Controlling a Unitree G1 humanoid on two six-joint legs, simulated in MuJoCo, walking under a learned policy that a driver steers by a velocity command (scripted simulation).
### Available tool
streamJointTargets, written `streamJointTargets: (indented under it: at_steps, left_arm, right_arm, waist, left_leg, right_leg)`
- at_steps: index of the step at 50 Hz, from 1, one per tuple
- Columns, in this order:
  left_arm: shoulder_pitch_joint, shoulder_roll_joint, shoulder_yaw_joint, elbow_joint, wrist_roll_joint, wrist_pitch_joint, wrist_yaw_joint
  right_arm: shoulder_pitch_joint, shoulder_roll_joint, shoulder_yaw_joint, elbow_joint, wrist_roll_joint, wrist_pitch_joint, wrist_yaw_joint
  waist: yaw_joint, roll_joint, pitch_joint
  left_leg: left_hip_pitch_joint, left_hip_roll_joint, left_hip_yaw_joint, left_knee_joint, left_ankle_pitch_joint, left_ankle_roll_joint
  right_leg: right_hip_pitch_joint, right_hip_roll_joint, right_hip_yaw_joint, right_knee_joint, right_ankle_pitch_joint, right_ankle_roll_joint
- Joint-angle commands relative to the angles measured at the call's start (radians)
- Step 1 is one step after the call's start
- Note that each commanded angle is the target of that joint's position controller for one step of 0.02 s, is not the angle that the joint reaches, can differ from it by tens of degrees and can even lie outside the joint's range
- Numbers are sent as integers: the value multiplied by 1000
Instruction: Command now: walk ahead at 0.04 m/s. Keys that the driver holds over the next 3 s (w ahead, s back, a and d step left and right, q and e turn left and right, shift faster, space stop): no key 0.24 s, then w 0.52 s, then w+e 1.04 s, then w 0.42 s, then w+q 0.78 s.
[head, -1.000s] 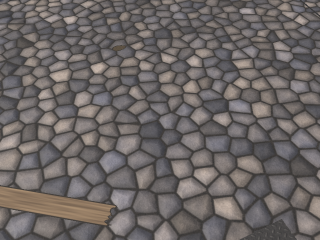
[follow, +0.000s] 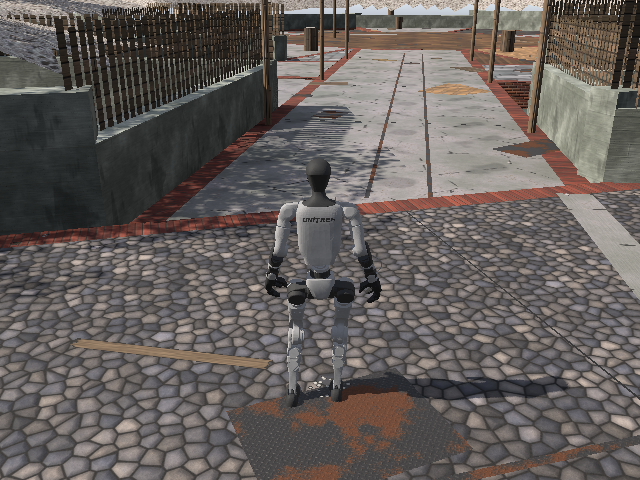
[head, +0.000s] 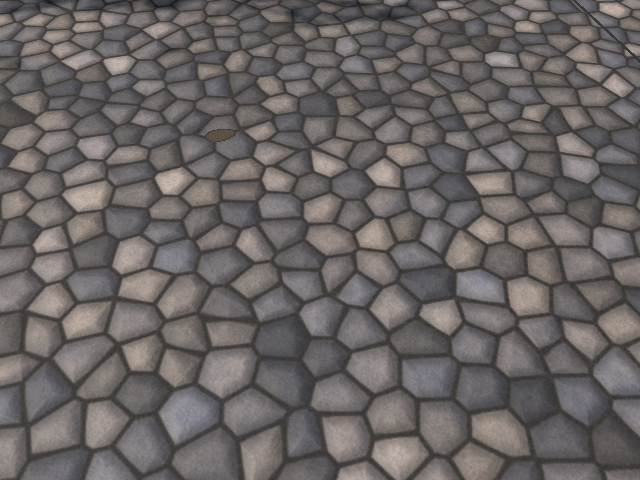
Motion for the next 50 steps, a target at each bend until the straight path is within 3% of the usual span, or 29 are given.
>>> streamJointTargets:
  at_steps: [1, 2, 4, 8, 12, 14, 16, 19, 23, 24, 25, 26, 27, 28, 30, 32, 34, 36, 39, 40, 41, 42, 43, 44, 45, 46, 47, 48, 50]
  left_arm:
    - [-48, 87, 10, -46, 1, -9, 5]
    - [-4, 103, 21, -45, -5, -5, 7]
    - [-24, 114, 23, -34, 1, -2, 15]
    - [-4, 102, 20, 4, -1, 1, 19]
    - [-11, 100, 18, 35, -8, -4, 15]
    - [12, 107, 23, 63, -19, 4, 17]
    - [10, 120, 29, 69, -29, 4, 20]
    - [22, 113, 28, 73, -38, -38, 13]
    - [74, 133, 36, 87, -45, -91, -9]
    - [125, 156, 44, 104, -50, -97, -13]
    - [227, 199, 61, 135, -53, -98, -14]
    - [359, 248, 77, 166, -44, -94, -14]
    - [387, 229, 69, 175, -30, -94, -13]
    - [354, 189, 54, 167, -26, -92, -9]
    - [288, 148, 35, 148, -27, -79, -3]
    - [189, 141, 27, 120, -27, -56, 11]
    - [140, 184, 38, 104, -30, -49, 25]
    - [194, 236, 54, 122, -41, -57, 27]
    - [202, 226, 58, 136, -52, -55, 21]
    - [198, 216, 55, 136, -46, -51, 20]
    - [203, 183, 45, 132, -33, -47, 17]
    - [233, 102, 19, 104, 1, -42, 15]
    - [363, -14, -6, 90, -33, -60, 15]
    - [294, 120, 27, 94, -71, -69, 14]
    - [202, 172, 43, 63, -81, -72, 15]
    - [167, 169, 47, 59, -68, -68, 23]
    - [172, 159, 54, 66, -53, -59, 27]
    - [197, 145, 58, 74, -51, -45, 24]
    - [197, 114, 60, 76, -52, -23, 20]
  right_arm:
    - [85, -106, -21, -33, -15, -10, -6]
    - [47, -174, -40, -12, -1, -13, -7]
    - [11, -80, -17, -13, -7, -35, -1]
    - [26, -77, -15, 8, 6, -60, 2]
    - [41, -85, -17, 32, 11, -60, 0]
    - [69, -90, -22, 55, 20, -53, 0]
    - [64, -93, -24, 51, 28, -54, 1]
    - [78, -87, -24, 48, 42, -92, 7]
    - [80, -81, -27, 39, 46, -131, 26]
    - [60, -67, -25, 25, 43, -140, 31]
    - [9, -51, -20, 3, 35, -152, 38]
    - [-54, -50, -16, -23, 32, -164, 43]
    - [-124, -73, -21, -55, 47, -166, 46]
    - [-157, -73, -19, -70, 62, -161, 52]
    - [-179, -43, -9, -87, 59, -153, 63]
    - [-160, -29, -3, -90, 43, -144, 71]
    - [-162, -1, 12, -89, 31, -138, 80]
    - [-177, -38, 2, -95, 39, -127, 77]
    - [-146, -97, -22, -94, 42, -117, 65]
    - [-64, -122, -39, -74, 40, -116, 60]
    - [85, -162, -64, -34, 44, -115, 53]
    - [238, -250, -88, -13, 33, -109, 41]
    - [265, -314, -87, -6, 10, -111, 54]
    - [205, -216, -64, -14, 18, -123, 62]
    - [112, -167, -48, -27, 27, -134, 64]
    - [28, -137, -38, -35, 23, -140, 66]
    - [-23, -107, -32, -35, 14, -144, 67]
    - [-48, -89, -29, -28, 5, -149, 65]
    - [-37, -77, -29, -9, 2, -159, 59]
  waist:
    - [-40, -36, -16]
    - [27, 114, 17]
    - [16, 116, 11]
    - [5, 28, -20]
    - [-7, -3, -67]
    - [-10, -9, -77]
    - [-10, -12, 11]
    - [-9, -11, 81]
    - [12, -3, 25]
    - [28, -58, -2]
    - [72, -145, -44]
    - [141, -234, -83]
    - [149, -222, -50]
    - [125, -129, -17]
    - [81, -52, 31]
    - [34, -77, 67]
    - [19, -112, 43]
    - [22, -132, 22]
    - [-23, -112, 31]
    - [-73, -105, -10]
    - [-143, -83, -89]
    - [-179, 99, -229]
    - [-97, 393, -344]
    - [-108, 238, -239]
    - [-89, 176, -116]
    - [-58, 100, -76]
    - [-28, 100, -51]
    - [-1, 122, -49]
    - [8, 94, -39]
  left_leg:
    - [199, 63, -65, -182, 63, 54]
    - [33, 47, -71, -198, -156, 83]
    - [-59, 26, -55, -252, -226, 55]
    - [38, 4, -26, -190, -5, 29]
    - [100, -1, -14, -155, 159, 39]
    - [95, -23, 4, -156, -58, 61]
    - [27, -16, -22, -167, -311, 105]
    - [0, 19, -84, -167, -350, 153]
    - [41, 18, -101, -72, -100, 171]
    - [-17, -22, -44, 18, 2, 146]
    - [-164, -84, 42, 186, 150, 99]
    - [-391, -111, 58, 424, -4, 59]
    - [-592, -93, 9, 617, -334, 62]
    - [-696, -29, -28, 707, -332, 82]
    - [-722, 52, -12, 641, -220, 90]
    - [-532, 72, 29, 418, -80, 55]
    - [-221, 19, 92, 172, 121, 26]
    - [-86, -24, 111, 80, 219, 10]
    - [-19, -31, 85, -18, 223, 47]
    - [81, -49, 95, -21, 185, 67]
    - [259, -49, 91, -20, 153, 92]
    - [477, 159, -148, -59, 3, 145]
    - [617, 363, -676, -322, -278, 291]
    - [502, 347, -723, -422, -470, 264]
    - [387, 325, -552, -408, -430, 219]
    - [275, 282, -404, -405, -272, 193]
    - [199, 234, -278, -418, -154, 174]
    - [153, 205, -189, -439, -85, 160]
    - [132, 190, -86, -472, 21, 173]
  right_leg:
    - [-158, -169, 205, -174, -460, -4]
    - [-66, -98, 115, -136, -364, 27]
    - [72, -93, 100, -61, -219, 35]
    - [59, -107, 110, -57, -137, 6]
    - [94, -106, 98, -25, 39, 11]
    - [93, -75, 70, -1, -188, 0]
    - [6, -76, 89, 1, -457, -24]
    - [-55, -106, 144, 16, -488, -59]
    - [-8, -112, 184, 66, -292, -94]
    - [92, -139, 240, 51, -178, -118]
    - [290, -208, 382, -9, -58, -173]
    - [502, -349, 613, -108, 40, -265]
    - [583, -461, 741, -148, 128, -318]
    - [591, -468, 690, -127, 117, -298]
    - [503, -426, 534, -189, 77, -222]
    - [295, -341, 370, -286, 33, -159]
    - [92, -227, 183, -316, 24, -105]
    - [78, -251, 176, -344, -17, -102]
    - [154, -294, 181, -253, 84, -64]
    - [151, -277, 162, -138, 204, -43]
    - [98, -229, 127, 65, 265, -14]
    - [-56, -149, 68, 423, 8, 33]
    - [-298, -1, 125, 744, -456, 57]
    - [-389, -50, 209, 877, -411, 43]
    - [-437, -103, 188, 888, -313, 15]
    - [-393, -156, 176, 849, -216, 9]
    - [-344, -186, 184, 788, -150, 10]
    - [-285, -208, 191, 753, -111, 12]
    - [-267, -209, 181, 727, -77, 18]
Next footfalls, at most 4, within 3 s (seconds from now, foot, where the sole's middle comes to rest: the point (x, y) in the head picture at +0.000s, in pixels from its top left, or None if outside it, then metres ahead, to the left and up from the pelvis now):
0.84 left None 0.41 0.20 -0.77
1.42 right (377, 408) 0.65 -0.10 -0.77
1.92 left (358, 277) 1.01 -0.06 -0.77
2.42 right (495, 263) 1.07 -0.43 -0.77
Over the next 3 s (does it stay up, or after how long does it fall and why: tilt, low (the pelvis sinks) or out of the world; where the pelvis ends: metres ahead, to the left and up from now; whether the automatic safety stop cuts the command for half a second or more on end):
stays up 1.29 -0.35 -0.01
